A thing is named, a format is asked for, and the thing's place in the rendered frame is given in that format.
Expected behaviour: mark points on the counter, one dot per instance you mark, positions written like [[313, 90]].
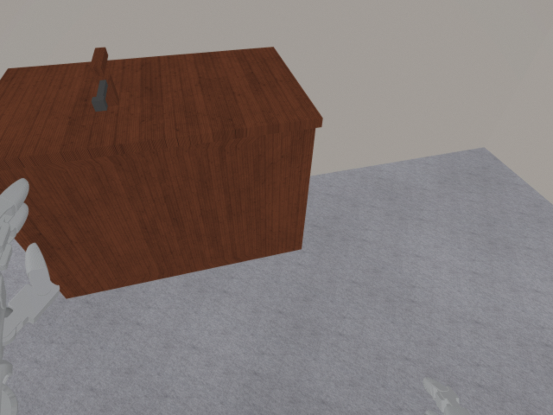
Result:
[[201, 160]]

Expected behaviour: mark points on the robot left hand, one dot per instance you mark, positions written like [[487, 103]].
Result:
[[31, 301]]

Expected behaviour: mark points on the robot right hand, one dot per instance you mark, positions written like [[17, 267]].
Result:
[[446, 400]]

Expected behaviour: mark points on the tap lever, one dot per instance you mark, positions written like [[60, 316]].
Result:
[[99, 102]]

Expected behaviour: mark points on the left robot forearm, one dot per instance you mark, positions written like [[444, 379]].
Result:
[[8, 400]]

